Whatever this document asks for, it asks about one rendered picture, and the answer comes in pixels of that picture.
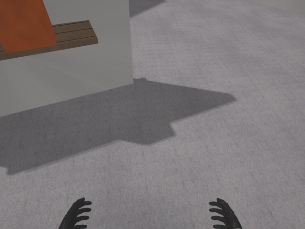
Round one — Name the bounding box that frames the left robot hand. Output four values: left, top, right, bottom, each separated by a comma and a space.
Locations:
58, 198, 92, 229

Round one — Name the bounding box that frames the carton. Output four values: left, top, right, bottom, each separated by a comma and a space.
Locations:
0, 0, 57, 53

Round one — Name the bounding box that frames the table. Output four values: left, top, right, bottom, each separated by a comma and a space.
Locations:
0, 20, 98, 61

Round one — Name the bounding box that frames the right robot hand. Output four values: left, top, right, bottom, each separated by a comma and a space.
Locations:
209, 198, 243, 229

